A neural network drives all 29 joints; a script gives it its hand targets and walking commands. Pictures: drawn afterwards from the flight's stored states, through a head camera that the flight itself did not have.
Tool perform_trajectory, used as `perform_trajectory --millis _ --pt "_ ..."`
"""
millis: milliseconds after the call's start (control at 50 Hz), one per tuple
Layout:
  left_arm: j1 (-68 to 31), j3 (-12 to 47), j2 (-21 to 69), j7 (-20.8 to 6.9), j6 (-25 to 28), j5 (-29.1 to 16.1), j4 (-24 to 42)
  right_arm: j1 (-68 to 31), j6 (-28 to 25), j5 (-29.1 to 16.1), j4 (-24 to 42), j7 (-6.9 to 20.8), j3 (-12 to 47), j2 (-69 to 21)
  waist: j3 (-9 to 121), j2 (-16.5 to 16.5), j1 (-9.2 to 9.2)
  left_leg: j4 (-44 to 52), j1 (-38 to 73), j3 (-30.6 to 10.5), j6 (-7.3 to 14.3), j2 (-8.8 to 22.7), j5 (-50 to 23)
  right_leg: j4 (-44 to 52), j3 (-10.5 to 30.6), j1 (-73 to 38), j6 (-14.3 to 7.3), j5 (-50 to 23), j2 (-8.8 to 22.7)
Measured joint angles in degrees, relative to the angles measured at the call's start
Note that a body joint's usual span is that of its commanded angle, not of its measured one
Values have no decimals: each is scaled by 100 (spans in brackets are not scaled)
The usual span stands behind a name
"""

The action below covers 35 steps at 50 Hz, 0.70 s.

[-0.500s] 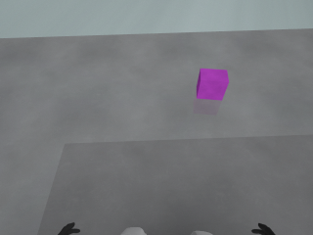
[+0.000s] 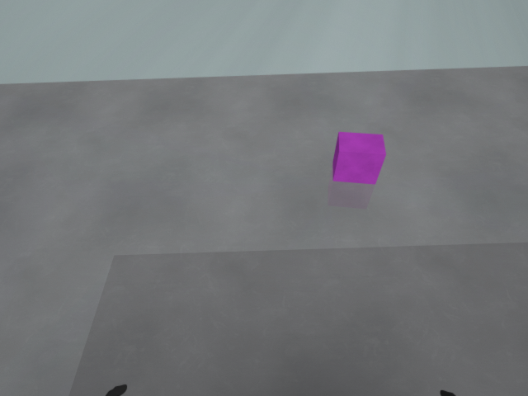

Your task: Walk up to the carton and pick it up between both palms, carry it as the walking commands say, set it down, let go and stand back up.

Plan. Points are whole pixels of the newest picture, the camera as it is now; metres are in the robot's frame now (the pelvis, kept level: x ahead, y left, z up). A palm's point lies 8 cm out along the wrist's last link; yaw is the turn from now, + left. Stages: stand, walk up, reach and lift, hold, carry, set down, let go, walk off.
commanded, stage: stand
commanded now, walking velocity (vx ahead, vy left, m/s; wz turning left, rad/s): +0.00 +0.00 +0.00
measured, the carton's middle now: (357, 158) +1.29 -0.40 -0.67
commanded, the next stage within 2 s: walk up in 1.16 s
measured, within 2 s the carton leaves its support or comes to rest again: neither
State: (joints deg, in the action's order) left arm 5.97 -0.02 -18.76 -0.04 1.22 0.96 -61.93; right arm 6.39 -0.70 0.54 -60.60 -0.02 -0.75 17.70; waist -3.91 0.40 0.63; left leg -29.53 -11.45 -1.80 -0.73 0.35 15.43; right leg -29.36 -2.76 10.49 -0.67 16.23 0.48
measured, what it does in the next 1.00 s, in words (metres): stands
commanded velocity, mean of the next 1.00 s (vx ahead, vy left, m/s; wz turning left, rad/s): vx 0.00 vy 0.00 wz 0.00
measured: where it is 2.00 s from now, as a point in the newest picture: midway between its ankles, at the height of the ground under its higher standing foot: outside the picture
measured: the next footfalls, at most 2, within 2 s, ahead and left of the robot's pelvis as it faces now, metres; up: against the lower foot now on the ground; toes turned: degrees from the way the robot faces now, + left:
right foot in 1.82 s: +0.21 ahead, -0.20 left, +0.00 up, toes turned -29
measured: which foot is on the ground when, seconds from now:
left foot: down 0.00-1.00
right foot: down 0.00-1.00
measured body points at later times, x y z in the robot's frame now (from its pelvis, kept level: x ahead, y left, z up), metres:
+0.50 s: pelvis +0.00 +0.00 +0.01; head +0.01 -0.01 +0.46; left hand +0.08 +0.29 -0.12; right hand +0.08 -0.29 -0.13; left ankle +0.01 +0.13 -0.74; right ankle +0.00 -0.11 -0.74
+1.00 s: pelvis +0.00 -0.01 +0.01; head +0.01 -0.01 +0.46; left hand +0.08 +0.29 -0.12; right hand +0.08 -0.29 -0.13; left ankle +0.01 +0.13 -0.74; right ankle +0.00 -0.11 -0.74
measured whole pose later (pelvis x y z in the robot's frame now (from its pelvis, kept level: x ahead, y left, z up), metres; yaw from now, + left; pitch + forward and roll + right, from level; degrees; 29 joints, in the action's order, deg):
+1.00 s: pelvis +0.00 -0.01 +0.01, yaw +0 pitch -2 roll +0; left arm 6.1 -0.2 -18.9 -0.1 1.1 0.7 -64.1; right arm 6.1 -0.5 0.4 -64.4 -0.1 -0.4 18.0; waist -3.4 0.6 0.0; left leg -20.8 -7.4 -2.0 -1.5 1.2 11.0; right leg -20.4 -3.0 6.4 -1.1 11.7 -0.4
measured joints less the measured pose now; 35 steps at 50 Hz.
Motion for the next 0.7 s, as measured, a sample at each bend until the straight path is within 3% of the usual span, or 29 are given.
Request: perform_trajectory --millis 700 --pt "-23 -35 6 1 7 -16 -236 -79 9 -19 -301 3 32 12 28 32 -19 835 424 -1 -56 62 -437 840 -7 -419 -32 -446 -67"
